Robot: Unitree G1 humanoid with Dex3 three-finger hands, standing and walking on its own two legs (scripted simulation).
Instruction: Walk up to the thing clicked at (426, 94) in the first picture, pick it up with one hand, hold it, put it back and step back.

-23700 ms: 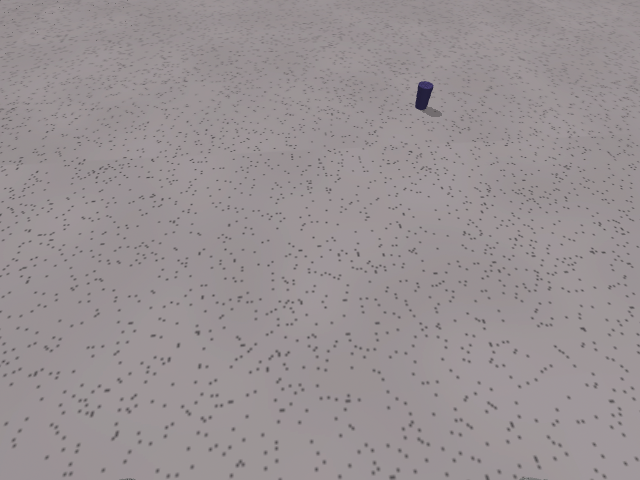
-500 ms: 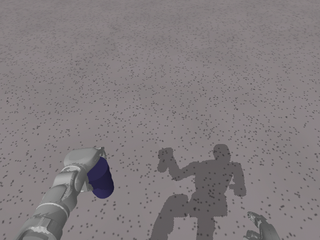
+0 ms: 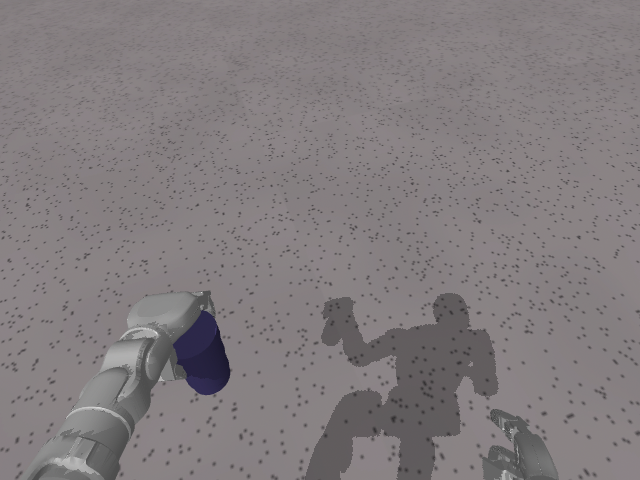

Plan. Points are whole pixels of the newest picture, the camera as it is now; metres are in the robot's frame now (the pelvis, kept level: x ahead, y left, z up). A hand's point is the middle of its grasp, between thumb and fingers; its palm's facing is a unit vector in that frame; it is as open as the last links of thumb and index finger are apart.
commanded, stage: hold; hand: left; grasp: from above
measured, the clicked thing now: (200, 356) +0.30 +0.21 -0.10
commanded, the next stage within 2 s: crouch in 0.60 s
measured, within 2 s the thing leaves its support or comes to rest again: neither
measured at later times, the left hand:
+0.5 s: hand (177, 339) +0.30 +0.22 -0.03, palm faces -0.45 -0.08 -0.89, open 10.8 cm
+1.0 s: hand (182, 357) +0.29 +0.23 -0.07, palm faces -0.49 -0.07 -0.87, open 10.8 cm
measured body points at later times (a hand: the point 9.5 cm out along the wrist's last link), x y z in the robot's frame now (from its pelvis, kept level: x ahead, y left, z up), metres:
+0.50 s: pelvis +0.01 +0.00 +0.00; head +0.02 -0.02 +0.45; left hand +0.32 +0.22 +0.02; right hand +0.16 -0.25 -0.11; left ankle +0.03 +0.13 -0.73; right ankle +0.02 -0.13 -0.73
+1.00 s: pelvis +0.01 +0.00 +0.00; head +0.04 -0.01 +0.45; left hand +0.31 +0.23 -0.02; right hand +0.16 -0.26 -0.11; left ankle +0.03 +0.13 -0.73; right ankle +0.02 -0.13 -0.73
